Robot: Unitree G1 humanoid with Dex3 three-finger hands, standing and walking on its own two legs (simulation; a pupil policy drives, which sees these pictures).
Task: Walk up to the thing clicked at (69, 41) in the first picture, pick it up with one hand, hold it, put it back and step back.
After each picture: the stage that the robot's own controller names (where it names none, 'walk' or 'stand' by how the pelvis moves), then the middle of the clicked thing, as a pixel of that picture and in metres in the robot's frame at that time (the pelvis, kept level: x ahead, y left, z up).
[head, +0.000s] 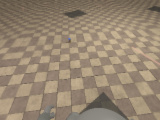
stand; (69, 40) +1.76 +0.61 -0.72
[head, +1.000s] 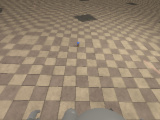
walk; (78, 44) +1.69 +0.28 -0.69
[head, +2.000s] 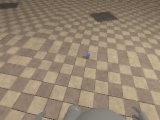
walk; (88, 56) +1.14 +0.07 -0.70
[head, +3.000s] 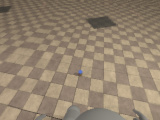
walk; (80, 73) +0.74 +0.16 -0.70
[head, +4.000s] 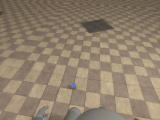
walk; (74, 86) +0.51 +0.20 -0.71
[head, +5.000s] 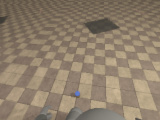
stand; (77, 94) +0.38 +0.19 -0.70
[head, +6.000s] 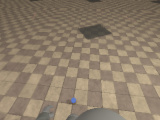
stand; (73, 101) +0.33 +0.20 -0.72
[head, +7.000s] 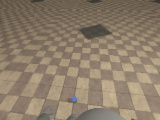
stand; (74, 100) +0.36 +0.20 -0.73
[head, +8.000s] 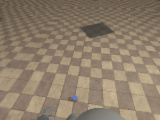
stand; (75, 98) +0.36 +0.19 -0.73
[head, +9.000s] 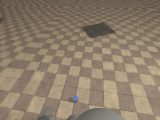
stand; (75, 99) +0.34 +0.19 -0.73
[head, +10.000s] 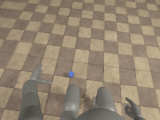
go down; (71, 74) +0.40 +0.18 -0.52
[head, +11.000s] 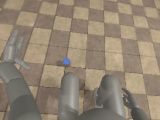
go down; (67, 62) +0.44 +0.21 -0.33
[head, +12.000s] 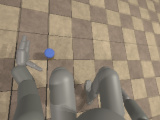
close in; (49, 54) +0.43 +0.24 -0.24
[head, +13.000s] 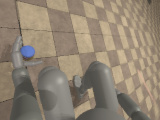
close; (28, 53) +0.43 +0.26 -0.23
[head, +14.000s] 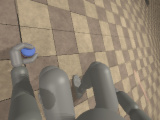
lift; (28, 52) +0.42 +0.26 -0.23
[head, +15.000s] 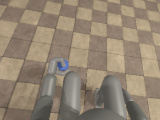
lift; (63, 67) +0.33 +0.22 -0.09
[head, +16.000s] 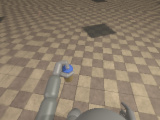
hold; (68, 73) +0.33 +0.17 +0.04
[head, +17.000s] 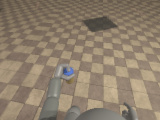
hold; (69, 75) +0.32 +0.17 -0.01
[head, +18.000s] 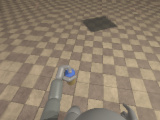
hold; (70, 77) +0.32 +0.16 -0.02
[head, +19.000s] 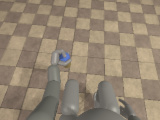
crouch; (65, 60) +0.42 +0.18 -0.10
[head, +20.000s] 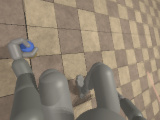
lower; (29, 50) +0.44 +0.27 -0.24
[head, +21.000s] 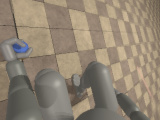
lower; (22, 51) +0.44 +0.28 -0.23
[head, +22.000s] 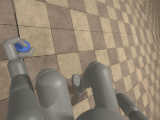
lower; (23, 50) +0.44 +0.27 -0.24
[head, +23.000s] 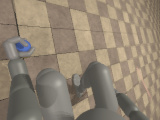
lower; (24, 49) +0.44 +0.27 -0.24
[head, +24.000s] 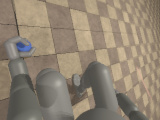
loosen; (25, 49) +0.44 +0.27 -0.24
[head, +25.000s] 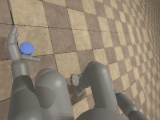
withdraw; (25, 51) +0.43 +0.26 -0.24
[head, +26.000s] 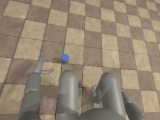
walk; (65, 59) +0.45 +0.21 -0.30
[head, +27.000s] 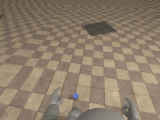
stand; (76, 97) +0.38 +0.15 -0.65
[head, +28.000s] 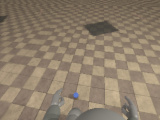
stand; (76, 96) +0.39 +0.17 -0.67
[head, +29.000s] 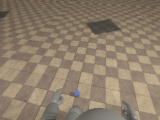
stand; (77, 94) +0.39 +0.16 -0.67
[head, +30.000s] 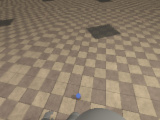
walk; (78, 96) +0.40 +0.17 -0.72
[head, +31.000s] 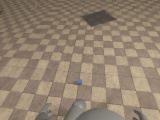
walk; (79, 82) +0.51 +0.19 -0.70
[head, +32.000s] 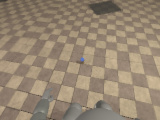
walk; (82, 61) +0.84 +0.15 -0.69
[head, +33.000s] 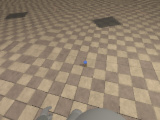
stand; (85, 63) +1.01 +0.15 -0.71
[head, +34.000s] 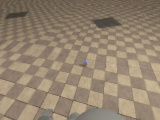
stand; (85, 64) +1.01 +0.14 -0.72
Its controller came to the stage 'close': yes
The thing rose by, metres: 0.71
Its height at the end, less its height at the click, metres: +0.00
